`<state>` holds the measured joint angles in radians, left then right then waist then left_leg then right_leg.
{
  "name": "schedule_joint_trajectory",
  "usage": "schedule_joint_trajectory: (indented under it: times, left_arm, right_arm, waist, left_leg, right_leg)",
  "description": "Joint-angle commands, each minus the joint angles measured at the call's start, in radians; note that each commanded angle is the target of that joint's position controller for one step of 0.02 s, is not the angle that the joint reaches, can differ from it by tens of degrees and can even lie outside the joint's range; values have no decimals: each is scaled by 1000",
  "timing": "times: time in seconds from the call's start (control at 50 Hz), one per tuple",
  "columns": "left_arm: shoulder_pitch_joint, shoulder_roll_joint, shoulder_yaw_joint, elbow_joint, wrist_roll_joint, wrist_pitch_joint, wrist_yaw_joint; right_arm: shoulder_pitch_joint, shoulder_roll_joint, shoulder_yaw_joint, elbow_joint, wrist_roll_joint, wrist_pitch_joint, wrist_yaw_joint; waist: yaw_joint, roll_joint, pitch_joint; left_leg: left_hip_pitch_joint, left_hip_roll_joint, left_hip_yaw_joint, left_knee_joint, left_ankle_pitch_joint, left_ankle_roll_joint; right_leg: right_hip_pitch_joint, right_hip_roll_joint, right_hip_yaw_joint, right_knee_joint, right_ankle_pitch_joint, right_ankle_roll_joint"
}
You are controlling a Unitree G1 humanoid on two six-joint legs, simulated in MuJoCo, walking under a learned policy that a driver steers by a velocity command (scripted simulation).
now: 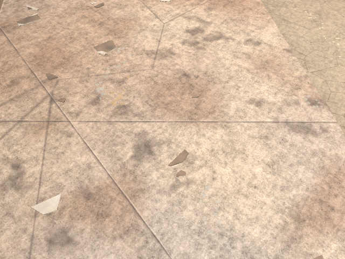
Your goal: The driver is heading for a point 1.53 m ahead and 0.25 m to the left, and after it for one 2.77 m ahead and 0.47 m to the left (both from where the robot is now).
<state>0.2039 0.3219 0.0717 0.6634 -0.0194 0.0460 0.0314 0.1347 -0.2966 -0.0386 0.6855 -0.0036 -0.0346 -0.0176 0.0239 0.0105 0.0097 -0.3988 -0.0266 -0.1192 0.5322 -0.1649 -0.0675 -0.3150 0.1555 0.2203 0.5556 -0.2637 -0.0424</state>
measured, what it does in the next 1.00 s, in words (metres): steps on the spot, turning left: right foot, then left foot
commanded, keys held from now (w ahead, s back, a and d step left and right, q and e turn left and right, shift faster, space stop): no key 0.12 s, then q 0.76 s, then no key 0.08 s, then e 0.04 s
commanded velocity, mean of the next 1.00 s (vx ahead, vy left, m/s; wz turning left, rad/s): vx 0.01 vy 0.00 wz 0.24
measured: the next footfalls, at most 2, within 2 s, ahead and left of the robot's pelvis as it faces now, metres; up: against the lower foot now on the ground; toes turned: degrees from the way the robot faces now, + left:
right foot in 0.32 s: +0.04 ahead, -0.13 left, +0.00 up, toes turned +4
left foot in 0.68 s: +0.04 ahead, +0.14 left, +0.00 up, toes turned +12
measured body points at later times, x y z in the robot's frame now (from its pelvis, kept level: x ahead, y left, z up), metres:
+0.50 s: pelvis +0.02 +0.00 +0.01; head +0.05 -0.01 +0.46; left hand +0.13 +0.28 -0.10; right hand +0.16 -0.28 -0.10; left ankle +0.00 +0.12 -0.67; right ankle +0.00 -0.13 -0.73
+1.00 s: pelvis +0.00 +0.04 +0.01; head +0.03 +0.07 +0.46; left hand +0.05 +0.36 -0.10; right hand +0.25 -0.17 -0.07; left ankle +0.00 +0.13 -0.73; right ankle +0.08 -0.11 -0.69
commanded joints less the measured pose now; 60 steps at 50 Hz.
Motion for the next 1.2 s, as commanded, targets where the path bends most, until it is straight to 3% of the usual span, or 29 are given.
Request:
schedule_joint_trajectory:
  times: [0.02,0.04,0.06,0.1,0.12,0.18,0.22,0.26,0.32,0.34,0.36,0.38,0.42,0.44,0.54,0.6,0.66,0.68,0.7,0.72,0.76,0.8,0.92,0.98,1.06,1.1,1.14,1.16,1.2]
  left_arm:
    - [37,43,6,-71,19,-10,2]
    - [44,76,14,-97,12,-17,3]
    - [80,149,33,-68,26,-22,4]
    - [55,153,44,-25,9,-2,10]
    - [38,137,40,-29,10,7,13]
    - [20,16,-1,-27,20,10,4]
    - [-28,2,-9,-32,22,2,-3]
    - [-27,45,7,-21,10,-2,-4]
    - [19,93,24,1,17,-11,1]
    - [51,131,32,-3,33,-11,9]
    - [47,192,53,23,42,-5,7]
    - [11,148,44,2,49,-9,4]
    - [-20,104,29,-12,54,-26,14]
    - [-53,95,26,-11,36,-37,16]
    - [-68,108,37,13,19,-27,20]
    - [-48,148,50,25,10,-17,17]
    - [-35,133,45,47,-13,-31,8]
    - [14,93,35,56,18,-40,-1]
    - [-44,35,11,-8,60,-45,0]
    - [-120,83,25,-17,41,-46,6]
    - [-102,107,38,4,16,-36,12]
    - [-88,116,46,17,27,-31,20]
    - [-79,66,29,21,20,-39,10]
    - [-75,63,23,24,17,-41,1]
    - [-49,34,7,38,17,-52,-18]
    - [-35,32,-1,46,27,-61,-27]
    - [-64,164,19,16,30,-62,-19]
    - [-79,152,20,26,21,-62,-23]
    - [-83,119,12,22,20,-67,-26]
  right_arm:
    - [38,-197,-58,-70,-20,-23,-8]
    - [60,-217,-67,-45,-52,-10,-4]
    - [59,-164,-56,-58,-35,-10,-1]
    - [20,-111,-41,-66,-16,-6,0]
    - [3,-107,-38,-61,-3,-2,-1]
    - [-29,-58,-15,-39,-9,10,7]
    - [1,-97,-30,-28,1,22,11]
    - [35,-156,-49,-23,11,32,10]
    - [49,-161,-52,-21,32,33,2]
    - [41,-131,-43,-29,22,24,4]
    - [25,-81,-35,-55,27,15,6]
    - [14,-109,-40,-49,17,13,5]
    - [27,-149,-71,-33,23,29,0]
    - [63,-136,-74,-23,23,45,-4]
    - [15,-60,-44,-64,29,68,16]
    - [10,-90,-50,-92,33,70,40]
    - [109,-124,-72,-69,19,76,37]
    - [142,-203,-97,-77,20,76,21]
    - [151,-317,-114,-109,-1,67,17]
    - [190,-257,-97,-104,-24,45,27]
    - [83,-208,-84,-103,-2,23,22]
    - [19,-177,-68,-116,16,31,7]
    - [27,-169,-65,-123,9,46,-15]
    - [17,-160,-59,-117,-2,52,-12]
    - [-6,-83,-20,-84,-14,49,5]
    - [25,-65,-8,-48,-17,39,13]
    - [112,-97,-20,-34,-41,22,14]
    - [74,-90,-20,-39,-39,21,4]
    - [-1,-110,-33,-49,-23,30,-14]
  waist:
    - [5,56,-168]
    - [19,296,-125]
    - [1,219,-140]
    - [-4,85,-111]
    - [-8,86,-92]
    - [14,146,-102]
    - [-28,205,-96]
    - [-41,214,-92]
    - [-16,157,-89]
    - [-8,76,-113]
    - [-37,-191,-85]
    - [-8,-235,-64]
    - [-1,-185,-37]
    - [-24,-157,-24]
    - [-1,-181,-36]
    - [10,-197,-63]
    - [-43,-125,-73]
    - [-36,69,-98]
    - [-42,322,-104]
    - [-111,185,-169]
    - [-51,89,-82]
    - [-25,94,-62]
    - [-33,117,-89]
    - [-46,137,-83]
    - [-41,126,-73]
    - [-20,83,-45]
    - [-107,-97,-36]
    - [-94,-169,-31]
    - [-60,-173,-10]
  left_leg:
    - [290,287,-212,-172,395,133]
    - [318,415,-441,-189,566,314]
    - [324,432,-459,-183,536,363]
    - [293,315,-257,-144,459,289]
    - [278,298,-225,-146,439,280]
    - [209,188,-101,-161,409,242]
    - [225,170,-122,-160,368,249]
    - [248,188,-187,-150,303,265]
    - [138,169,-230,-138,169,204]
    - [39,133,-191,-71,75,156]
    - [-46,3,-8,29,-119,96]
    - [-73,-21,53,156,-277,56]
    - [-153,-6,51,489,-435,18]
    - [-185,12,29,553,-410,4]
    - [-116,50,116,353,-264,-21]
    - [-10,44,160,191,-223,6]
    - [206,-3,178,-84,26,80]
    - [376,116,-13,-130,353,138]
    - [441,397,-416,-153,649,360]
    - [408,421,-444,-183,559,450]
    - [329,304,-279,-191,349,346]
    - [259,241,-219,-200,304,295]
    - [269,201,-222,-200,175,295]
    - [216,200,-228,-198,91,296]
    - [148,192,-210,-181,29,277]
    - [108,148,-169,-164,-26,211]
    - [98,18,-46,-64,-150,118]
    - [174,-9,18,-52,-126,78]
    - [208,-6,45,-6,-83,73]
  right_leg:
    - [-19,-103,91,184,-99,-22]
    - [-214,10,-44,341,-420,37]
    - [-243,-46,-26,531,-417,77]
    - [-249,-65,-35,641,-311,113]
    - [-256,-74,-33,643,-272,125]
    - [-86,-116,-124,369,-219,146]
    - [-9,-122,-172,159,-203,151]
    - [31,-105,-182,15,-105,137]
    - [206,-138,-161,-185,98,57]
    - [299,-248,-92,-163,194,10]
    - [243,-339,-1,-180,216,-82]
    - [208,-437,88,-237,255,-166]
    - [204,-498,102,-241,448,-221]
    - [216,-490,58,-221,507,-207]
    - [250,-414,-127,-184,558,-158]
    - [254,-445,-137,-155,548,-152]
    - [149,-402,-211,-7,371,-62]
    - [-18,-324,-305,204,117,31]
    - [-297,-157,-306,459,-420,118]
    - [-308,-153,-155,629,-462,116]
    - [-323,-193,-130,644,-294,95]
    - [-273,-190,-131,596,-176,107]
    - [-209,-158,-138,357,-79,141]
    - [-120,-170,-151,256,-83,138]
    - [57,-192,-178,57,-34,113]
    - [177,-187,-176,-159,158,82]
    - [166,-316,-16,-127,399,-4]
    - [50,-324,30,-172,221,-59]
    - [0,-310,65,-207,133,-55]
Velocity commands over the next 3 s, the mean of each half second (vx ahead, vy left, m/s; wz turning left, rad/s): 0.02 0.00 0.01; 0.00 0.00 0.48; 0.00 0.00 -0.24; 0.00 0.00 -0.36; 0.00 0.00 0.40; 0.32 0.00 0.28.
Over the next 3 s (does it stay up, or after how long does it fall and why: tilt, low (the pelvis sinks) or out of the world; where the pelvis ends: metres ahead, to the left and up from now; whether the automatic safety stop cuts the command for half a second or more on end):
stays up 0.11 0.04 0.00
